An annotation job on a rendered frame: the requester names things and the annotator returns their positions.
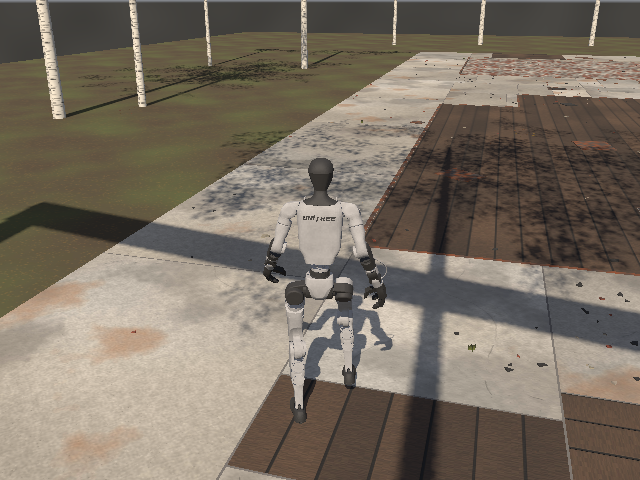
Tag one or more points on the robot right hand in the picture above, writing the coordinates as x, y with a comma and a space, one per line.
381, 294

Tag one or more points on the right robot forearm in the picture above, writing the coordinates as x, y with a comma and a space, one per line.
371, 269

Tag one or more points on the robot right upper arm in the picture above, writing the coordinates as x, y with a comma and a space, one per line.
352, 212

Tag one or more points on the robot right thigh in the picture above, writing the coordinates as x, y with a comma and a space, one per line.
343, 292

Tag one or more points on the robot head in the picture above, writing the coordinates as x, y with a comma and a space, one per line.
321, 173

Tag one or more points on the left robot forearm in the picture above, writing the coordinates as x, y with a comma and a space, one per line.
271, 258

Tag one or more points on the robot left upper arm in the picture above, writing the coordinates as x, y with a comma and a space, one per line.
288, 211

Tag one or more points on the robot left hand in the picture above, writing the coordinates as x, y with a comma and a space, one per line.
277, 269

